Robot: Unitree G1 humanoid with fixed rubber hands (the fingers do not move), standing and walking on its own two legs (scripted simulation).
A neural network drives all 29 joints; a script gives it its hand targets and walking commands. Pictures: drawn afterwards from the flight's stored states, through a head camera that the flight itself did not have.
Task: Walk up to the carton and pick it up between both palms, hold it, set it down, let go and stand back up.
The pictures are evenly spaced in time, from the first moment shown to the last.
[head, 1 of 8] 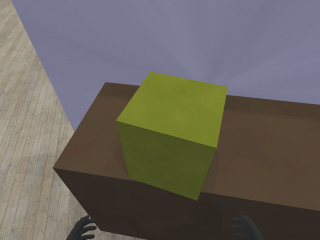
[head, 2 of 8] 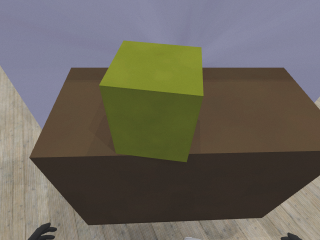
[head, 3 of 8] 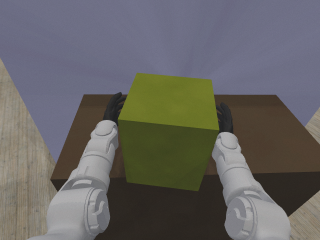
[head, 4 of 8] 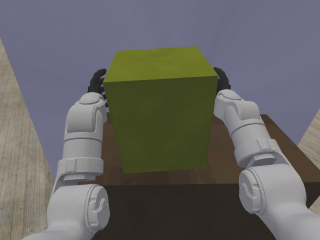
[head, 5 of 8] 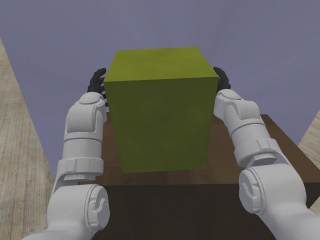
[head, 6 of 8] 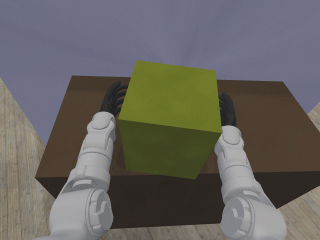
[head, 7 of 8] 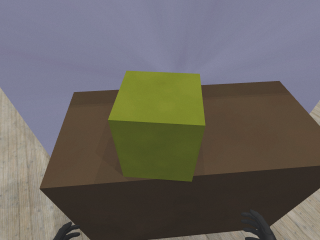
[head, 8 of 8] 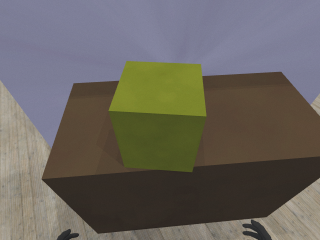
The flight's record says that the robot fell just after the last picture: no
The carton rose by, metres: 0.20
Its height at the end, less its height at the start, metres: +0.00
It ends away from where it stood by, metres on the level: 0.01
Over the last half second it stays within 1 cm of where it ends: yes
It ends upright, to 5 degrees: yes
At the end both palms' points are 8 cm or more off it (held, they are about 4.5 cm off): yes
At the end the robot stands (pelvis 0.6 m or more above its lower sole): yes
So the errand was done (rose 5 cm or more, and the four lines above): yes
